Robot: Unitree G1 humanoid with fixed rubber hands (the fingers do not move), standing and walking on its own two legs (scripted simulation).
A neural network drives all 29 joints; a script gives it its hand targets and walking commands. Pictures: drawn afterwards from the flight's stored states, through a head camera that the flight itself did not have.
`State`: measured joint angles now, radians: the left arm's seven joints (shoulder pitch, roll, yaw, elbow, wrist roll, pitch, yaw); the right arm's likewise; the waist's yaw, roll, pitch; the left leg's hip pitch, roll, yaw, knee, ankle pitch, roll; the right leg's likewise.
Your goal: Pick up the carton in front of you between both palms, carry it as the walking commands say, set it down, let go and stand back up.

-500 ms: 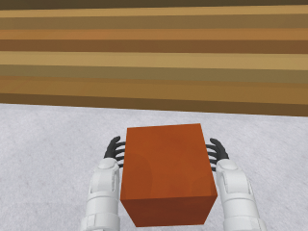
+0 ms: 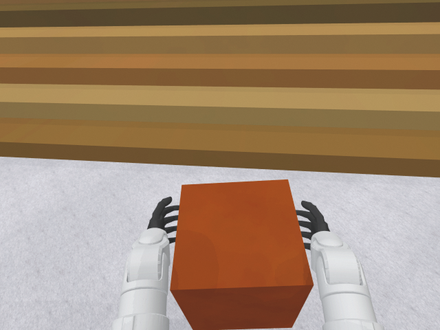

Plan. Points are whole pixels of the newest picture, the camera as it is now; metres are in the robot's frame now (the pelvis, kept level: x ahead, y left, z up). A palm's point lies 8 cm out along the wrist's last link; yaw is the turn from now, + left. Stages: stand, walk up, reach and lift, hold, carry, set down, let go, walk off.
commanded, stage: hold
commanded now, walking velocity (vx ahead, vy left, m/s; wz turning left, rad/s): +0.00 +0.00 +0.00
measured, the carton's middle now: (238, 258) +0.29 +0.00 -0.03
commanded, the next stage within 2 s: carry in 0.32 s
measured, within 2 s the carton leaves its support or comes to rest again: neither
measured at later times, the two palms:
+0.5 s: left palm (144, 226) +0.29 +0.17 +0.07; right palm (308, 224) +0.30 -0.13 +0.07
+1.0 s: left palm (153, 173) +0.43 +0.18 +0.07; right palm (287, 162) +0.46 -0.12 +0.07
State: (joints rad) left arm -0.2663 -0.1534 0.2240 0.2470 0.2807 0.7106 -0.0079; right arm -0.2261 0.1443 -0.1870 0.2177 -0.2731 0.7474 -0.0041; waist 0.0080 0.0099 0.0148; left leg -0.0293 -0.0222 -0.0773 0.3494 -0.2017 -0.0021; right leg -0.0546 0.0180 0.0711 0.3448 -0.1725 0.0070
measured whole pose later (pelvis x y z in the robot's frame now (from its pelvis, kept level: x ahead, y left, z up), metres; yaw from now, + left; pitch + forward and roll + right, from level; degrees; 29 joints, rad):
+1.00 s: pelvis +0.23 +0.01 +0.00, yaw +5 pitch +6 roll +0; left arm 0.08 -0.14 0.05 -0.45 -0.01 1.14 0.18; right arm 0.09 0.14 -0.06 -0.45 0.01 1.17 -0.18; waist 0.03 -0.01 -0.20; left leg -0.56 0.09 0.12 0.88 -0.30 -0.01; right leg -0.19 -0.05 -0.24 0.34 -0.25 -0.02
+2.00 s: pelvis +0.91 +0.10 +0.00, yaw +5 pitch +5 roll -1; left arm -0.26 -0.14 0.14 -0.40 -0.02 1.14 0.22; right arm -0.22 0.11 -0.15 -0.44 0.01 1.17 -0.24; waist 0.04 0.02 -0.13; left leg -0.63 0.11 0.11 0.71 -0.13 0.03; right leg -0.14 -0.05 -0.25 0.35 -0.29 -0.01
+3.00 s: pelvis +1.70 +0.18 +0.15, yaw +7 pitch +7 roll +4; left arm -0.60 -0.09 0.27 -0.12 -0.08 1.05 0.23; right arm -0.50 0.16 -0.30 -0.22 -0.11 1.02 -0.24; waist 0.15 -0.01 -0.01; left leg -1.08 -0.03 0.20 1.31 -0.42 0.13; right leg -0.01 0.04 0.01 0.31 -0.25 -0.13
